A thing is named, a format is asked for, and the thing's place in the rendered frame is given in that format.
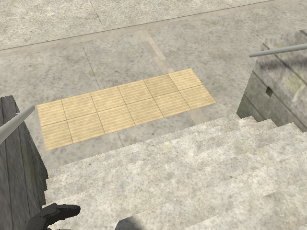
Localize stairs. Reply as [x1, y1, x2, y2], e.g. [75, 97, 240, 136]
[42, 113, 307, 230]

